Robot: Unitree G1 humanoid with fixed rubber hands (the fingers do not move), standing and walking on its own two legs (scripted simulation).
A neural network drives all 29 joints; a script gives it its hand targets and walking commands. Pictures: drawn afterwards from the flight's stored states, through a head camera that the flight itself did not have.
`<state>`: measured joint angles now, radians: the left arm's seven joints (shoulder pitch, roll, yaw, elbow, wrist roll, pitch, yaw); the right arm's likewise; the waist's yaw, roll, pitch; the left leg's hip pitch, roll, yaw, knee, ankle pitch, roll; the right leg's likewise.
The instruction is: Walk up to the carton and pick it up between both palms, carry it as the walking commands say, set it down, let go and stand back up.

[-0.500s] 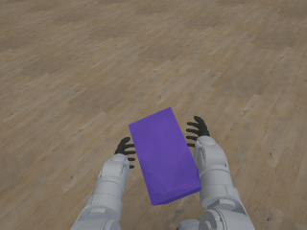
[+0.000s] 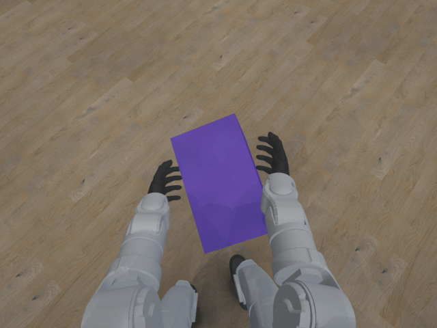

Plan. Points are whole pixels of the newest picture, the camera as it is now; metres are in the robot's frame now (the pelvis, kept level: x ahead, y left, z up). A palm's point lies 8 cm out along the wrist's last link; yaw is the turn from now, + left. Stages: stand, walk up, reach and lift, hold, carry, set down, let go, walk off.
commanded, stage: set down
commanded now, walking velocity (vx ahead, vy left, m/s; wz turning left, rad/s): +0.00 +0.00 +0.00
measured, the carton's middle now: (228, 184) +0.39 -0.04 -0.19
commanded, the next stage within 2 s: none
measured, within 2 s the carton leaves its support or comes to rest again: neither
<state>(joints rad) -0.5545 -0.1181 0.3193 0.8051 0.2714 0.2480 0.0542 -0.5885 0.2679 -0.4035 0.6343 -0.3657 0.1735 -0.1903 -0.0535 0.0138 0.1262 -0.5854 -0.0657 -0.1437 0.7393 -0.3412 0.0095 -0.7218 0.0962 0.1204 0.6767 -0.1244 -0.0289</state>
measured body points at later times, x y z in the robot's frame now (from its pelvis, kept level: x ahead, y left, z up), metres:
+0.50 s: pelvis +0.01 +0.05 -0.05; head +0.20 +0.02 +0.35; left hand +0.39 +0.13 -0.16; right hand +0.39 -0.10 -0.13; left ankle +0.02 +0.16 -0.71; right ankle +0.12 -0.08 -0.71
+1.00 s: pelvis +0.00 +0.01 -0.11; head +0.25 -0.02 +0.26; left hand +0.43 +0.10 -0.24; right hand +0.39 -0.13 -0.22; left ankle +0.02 +0.16 -0.71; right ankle +0.12 -0.09 -0.71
